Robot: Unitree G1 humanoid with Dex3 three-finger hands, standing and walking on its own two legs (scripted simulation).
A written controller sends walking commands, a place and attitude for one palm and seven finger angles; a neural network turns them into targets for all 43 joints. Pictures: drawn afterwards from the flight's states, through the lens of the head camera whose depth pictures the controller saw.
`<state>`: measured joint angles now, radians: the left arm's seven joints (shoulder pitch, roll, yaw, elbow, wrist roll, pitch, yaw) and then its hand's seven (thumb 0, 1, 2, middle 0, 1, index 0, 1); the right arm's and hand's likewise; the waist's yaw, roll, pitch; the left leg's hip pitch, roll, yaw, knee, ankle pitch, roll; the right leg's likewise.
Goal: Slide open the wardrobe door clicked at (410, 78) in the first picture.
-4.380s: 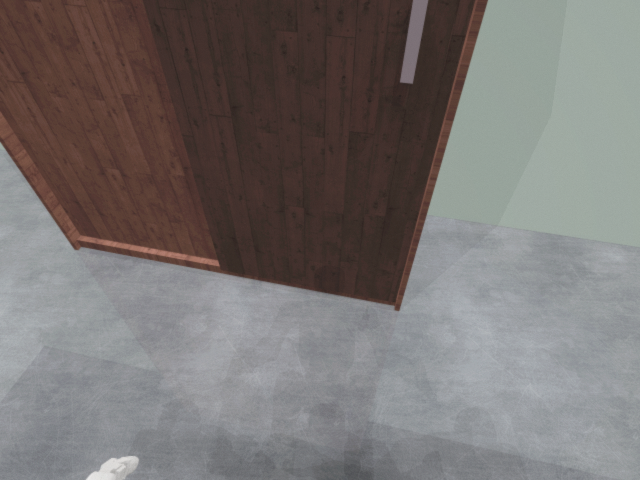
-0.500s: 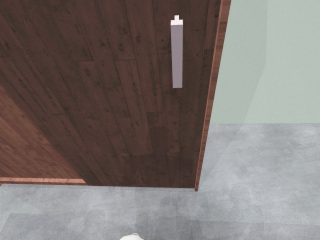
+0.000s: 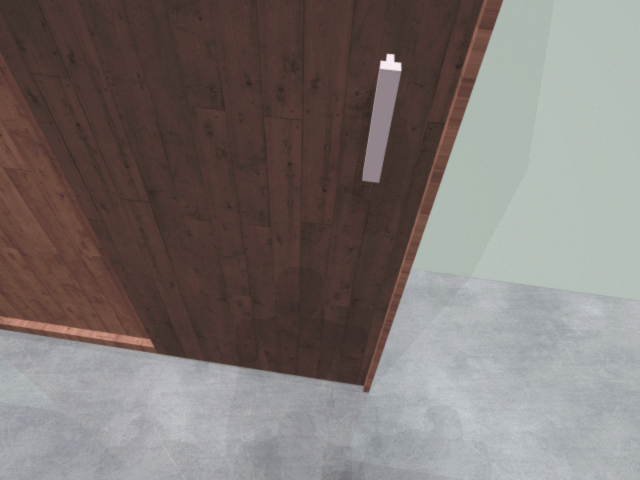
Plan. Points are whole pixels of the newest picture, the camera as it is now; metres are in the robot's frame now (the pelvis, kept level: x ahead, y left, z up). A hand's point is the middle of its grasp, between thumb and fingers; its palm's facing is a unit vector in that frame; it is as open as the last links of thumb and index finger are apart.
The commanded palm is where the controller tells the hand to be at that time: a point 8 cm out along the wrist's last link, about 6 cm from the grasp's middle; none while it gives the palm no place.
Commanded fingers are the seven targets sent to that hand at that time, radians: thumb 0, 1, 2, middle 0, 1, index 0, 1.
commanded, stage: come to a stop and stand still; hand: right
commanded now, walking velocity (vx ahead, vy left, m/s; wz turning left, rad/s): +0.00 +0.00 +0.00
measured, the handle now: (380, 120) +0.55 -0.03 +0.20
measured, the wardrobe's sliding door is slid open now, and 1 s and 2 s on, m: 0.00 0.00 0.00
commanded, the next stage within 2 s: look again from close up in 0.44 s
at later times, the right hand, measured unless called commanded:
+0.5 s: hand out of the picture -0.07 -0.12 -0.18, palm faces +0.05 +0.99 -0.14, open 7.4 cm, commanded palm none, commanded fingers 0.00 -0.90 -0.90 0.20 0.30 0.20 0.30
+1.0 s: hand out of the picture +0.03 -0.17 -0.18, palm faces +0.02 +0.98 -0.22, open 7.4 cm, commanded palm none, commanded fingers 0.00 -0.90 -0.90 0.20 0.30 0.20 0.30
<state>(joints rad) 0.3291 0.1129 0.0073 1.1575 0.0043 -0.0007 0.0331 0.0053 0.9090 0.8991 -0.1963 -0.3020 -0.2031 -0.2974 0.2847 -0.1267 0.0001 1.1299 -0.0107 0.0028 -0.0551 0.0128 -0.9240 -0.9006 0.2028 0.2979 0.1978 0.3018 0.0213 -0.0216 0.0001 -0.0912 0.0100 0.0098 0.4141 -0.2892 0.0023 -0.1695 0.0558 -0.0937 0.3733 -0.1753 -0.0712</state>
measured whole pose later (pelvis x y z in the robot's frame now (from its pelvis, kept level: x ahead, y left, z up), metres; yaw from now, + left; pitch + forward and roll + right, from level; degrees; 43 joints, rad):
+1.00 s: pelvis +0.01 +0.01 -0.01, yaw +0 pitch -1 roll +0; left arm 0.30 0.17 -0.01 1.08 0.01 -0.03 0.02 0.01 0.92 0.90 -0.20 -0.30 -0.20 -0.30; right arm 0.29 -0.16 0.01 1.05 -0.02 -0.03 -0.05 0.01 -0.91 -0.90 0.20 0.30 0.20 0.30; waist 0.00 0.00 -0.01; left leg -0.14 -0.01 0.02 0.50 -0.34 0.02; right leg -0.24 0.04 -0.09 0.49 -0.24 -0.06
